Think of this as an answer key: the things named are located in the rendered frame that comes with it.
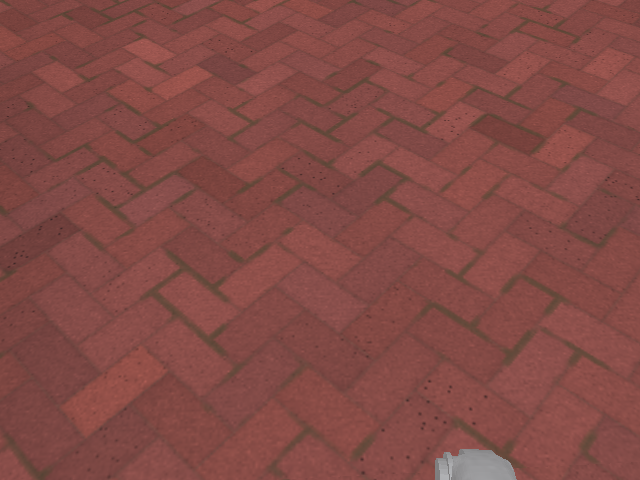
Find right robot thigh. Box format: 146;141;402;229
435;449;517;480

